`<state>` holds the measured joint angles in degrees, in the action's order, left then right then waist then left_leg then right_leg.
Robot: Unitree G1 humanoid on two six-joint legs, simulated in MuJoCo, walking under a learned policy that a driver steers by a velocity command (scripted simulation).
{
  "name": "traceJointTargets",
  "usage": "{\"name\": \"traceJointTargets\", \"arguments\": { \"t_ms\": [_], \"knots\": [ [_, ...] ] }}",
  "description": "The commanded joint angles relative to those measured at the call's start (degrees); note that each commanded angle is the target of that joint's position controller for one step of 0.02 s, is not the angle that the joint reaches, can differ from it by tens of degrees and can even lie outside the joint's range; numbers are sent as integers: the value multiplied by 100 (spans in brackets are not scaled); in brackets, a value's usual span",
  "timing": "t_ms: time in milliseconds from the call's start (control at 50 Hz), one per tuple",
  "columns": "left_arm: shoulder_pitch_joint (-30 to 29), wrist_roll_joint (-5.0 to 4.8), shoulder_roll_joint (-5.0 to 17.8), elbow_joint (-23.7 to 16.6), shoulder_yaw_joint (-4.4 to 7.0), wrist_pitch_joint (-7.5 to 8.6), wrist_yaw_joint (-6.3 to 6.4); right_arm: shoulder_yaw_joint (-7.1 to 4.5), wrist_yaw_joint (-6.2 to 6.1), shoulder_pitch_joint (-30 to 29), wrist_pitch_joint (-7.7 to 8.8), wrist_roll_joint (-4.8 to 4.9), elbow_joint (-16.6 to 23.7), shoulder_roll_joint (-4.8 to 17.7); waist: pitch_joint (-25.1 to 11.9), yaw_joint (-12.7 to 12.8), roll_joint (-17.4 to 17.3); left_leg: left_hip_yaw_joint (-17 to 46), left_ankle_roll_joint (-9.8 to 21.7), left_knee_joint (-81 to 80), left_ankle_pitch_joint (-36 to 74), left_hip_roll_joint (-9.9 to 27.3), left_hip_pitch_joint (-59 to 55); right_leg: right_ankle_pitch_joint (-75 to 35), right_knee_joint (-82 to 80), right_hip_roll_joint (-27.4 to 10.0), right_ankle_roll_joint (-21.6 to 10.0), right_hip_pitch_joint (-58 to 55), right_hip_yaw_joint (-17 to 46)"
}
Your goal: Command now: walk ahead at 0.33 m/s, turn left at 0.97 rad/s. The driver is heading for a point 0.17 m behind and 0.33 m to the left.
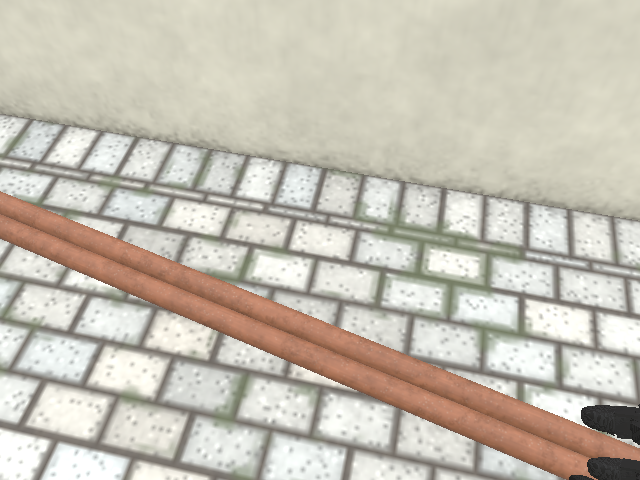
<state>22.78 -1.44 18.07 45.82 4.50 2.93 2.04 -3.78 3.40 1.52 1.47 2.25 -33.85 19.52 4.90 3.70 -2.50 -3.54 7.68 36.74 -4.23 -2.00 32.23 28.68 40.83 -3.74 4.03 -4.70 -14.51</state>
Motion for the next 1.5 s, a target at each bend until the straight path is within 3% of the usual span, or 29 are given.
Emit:
{"name": "traceJointTargets", "arguments": {
  "t_ms": [20,40,80,200,320,460,500,520,540,560,600,640,820,840,920,980,1000,1020,1040,1060,1100,1300,1360,1380,1400,1420,1440,1460,1500],
  "knots": [
    [168,187,178,-1150,-115,265,-117,-518,-188,1704,-26,-292,180,1756,-2527,-377,-1604,4249,2059,-553,3108,1821,-5815,1370,5162,860,110,4604,1566],
    [-414,115,884,-1224,-20,369,-127,-511,-131,1543,11,-289,399,1445,-3069,-836,-471,4899,1970,-1537,1192,1941,-5585,597,4998,671,-60,4720,2330],
    [-1008,106,940,-1268,20,343,-11,-411,-130,850,122,-35,471,1070,-1528,-365,764,4229,1284,-1973,-157,1375,-3787,-294,3874,300,-129,4641,2342],
    [-1335,339,534,-1294,-28,54,39,-415,-418,713,-24,-66,321,921,-1174,-140,430,2741,844,-1566,2960,484,-1822,-937,2226,370,169,3755,2201],
    [-2234,221,411,-1516,-40,-38,4,-400,-692,785,-369,24,289,857,-1254,-407,-254,3093,89,-1230,1408,60,-1977,-2054,660,822,210,3788,2369],
    [-2355,150,618,-1412,121,170,-105,-355,-658,680,-417,-54,480,682,-1068,-436,-734,4073,-5,-517,949,84,-2370,-2052,-1350,833,-31,2746,2620],
    [-2108,184,706,-1342,159,130,-81,-184,-576,1132,-436,-69,455,167,-1457,-561,468,3227,-428,982,-2410,-615,-1282,-3801,-1973,-419,-661,781,3189],
    [-1996,355,860,-1470,153,16,-68,-194,-572,1358,-439,-52,525,273,-1404,-672,1437,2254,-716,1899,-3860,-1177,-98,-4942,-1940,-1471,-1522,219,4479],
    [-1554,395,610,-1420,142,-24,-70,-331,-531,1663,-411,-151,479,854,-1645,-585,1389,2294,-1022,2795,-3785,-797,-101,-5247,-1810,-1881,-1893,332,4963],
    [-1844,308,741,-1420,181,-62,-40,-429,-483,1655,-426,-14,460,1120,-1499,-737,1707,1794,-1232,3509,-3294,-478,378,-4305,-1938,-2141,-2182,433,4949],
    [-2143,258,366,-1543,79,-196,76,-467,-535,1311,-540,6,274,1204,-975,-535,897,1444,-1321,3933,-2198,-44,450,-2256,-2165,-1133,-1596,1215,3669],
    [-1984,171,558,-1462,98,-275,156,-309,-504,1278,-564,-56,413,752,-842,-444,1054,810,-1285,3669,-1639,79,550,-1164,-2631,-752,-1317,1491,2937],
    [-1153,92,989,-1039,326,68,5,-190,-361,826,-244,-56,526,440,-649,-120,1074,438,-964,2557,-1393,971,991,798,-3474,-1553,-1304,907,2474],
    [-864,435,1034,-933,293,-24,-133,-97,12,605,-393,-650,605,355,-738,-158,437,247,-779,2170,-1463,693,392,739,-3379,-1596,-1071,1355,1891],
    [-1426,396,1123,-1034,318,-110,-206,-111,312,766,-446,-347,490,385,-512,-436,1432,-392,-483,922,-1743,565,-1086,811,-3339,-1429,-623,2166,829],
    [-1282,356,983,-940,268,-258,-231,-78,160,1476,-378,-393,98,299,-361,-802,572,-691,-190,-241,-1697,237,-2300,891,-1918,-1337,-604,2495,262],
    [-1317,462,655,-953,156,-288,-244,-176,32,2632,-299,-390,-475,499,-465,-1261,-704,-391,-59,-547,-2179,-127,-3221,243,408,-722,-529,3075,-257],
    [-1621,547,-152,-1194,-135,-310,-288,-113,-16,2905,-225,-298,-448,680,-20,-1280,-1802,1767,215,-679,-3260,915,-3440,916,2903,-292,-427,5245,11],
    [-2012,543,-133,-1856,-178,-208,-325,-219,-134,2519,-173,-244,49,1367,-400,-1187,-2101,4670,900,-2267,-3603,1727,-3794,629,3546,359,-245,6702,1096],
    [-2520,613,278,-2055,-112,-81,-362,-301,-237,2575,-137,-333,-19,1413,-263,-1297,-1086,5225,1208,-2913,-4015,2194,-3957,102,3677,-22,-204,7201,1614],
    [-2193,582,729,-1675,-37,26,-413,-197,-310,2334,-54,-440,-78,1052,-142,-909,-181,4071,1037,-2488,-3456,1757,-3483,-836,3069,-283,-145,6519,1641],
    [-3074,283,262,-1746,-279,-147,-477,-198,-318,2527,277,-218,-809,895,114,-815,-122,2455,659,-2507,1828,691,-2797,-2698,-335,398,-155,4010,1188],
    [-1665,279,655,-1382,-111,-84,-220,-286,-332,2257,248,-187,-909,1127,-753,-204,-205,2291,-13,-885,4460,416,-2499,-2540,-743,846,-455,1432,1165],
    [-962,-131,918,-1449,120,189,-113,-189,-461,2080,194,125,-763,665,-1314,494,56,2645,-321,196,3733,442,-1952,-3368,-1187,345,-500,97,1833],
    [74,-104,1043,-1196,106,204,-41,-43,-469,1899,165,-129,-622,282,-2359,733,416,2395,-543,1571,949,25,-1465,-3239,-642,-437,-602,-1493,2385],
    [230,263,1324,-1128,122,245,-63,134,-512,2754,124,-173,-443,-504,-3072,62,2416,1877,-802,3706,-3665,-868,7,-4592,-1004,-2013,-1307,-2747,4576],
    [288,257,1085,-1246,97,170,-119,58,-449,2672,112,-325,-443,390,-2935,295,2354,1679,-1016,4243,-3801,-515,-39,-6494,-1115,-1812,-1365,-2206,4784],
    [-437,319,1034,-1275,102,154,-113,-64,-462,2842,107,67,-393,484,-2556,-214,2331,1586,-1160,4865,-3020,-373,566,-5047,-1532,-2148,-1915,-1762,5046],
    [-1225,269,377,-1333,-30,125,-100,-85,-512,2008,-58,-5,-380,621,-1345,-274,806,1079,-1200,4583,-2192,203,360,-4447,-1905,-1541,-1775,93,3782]
  ]
}}
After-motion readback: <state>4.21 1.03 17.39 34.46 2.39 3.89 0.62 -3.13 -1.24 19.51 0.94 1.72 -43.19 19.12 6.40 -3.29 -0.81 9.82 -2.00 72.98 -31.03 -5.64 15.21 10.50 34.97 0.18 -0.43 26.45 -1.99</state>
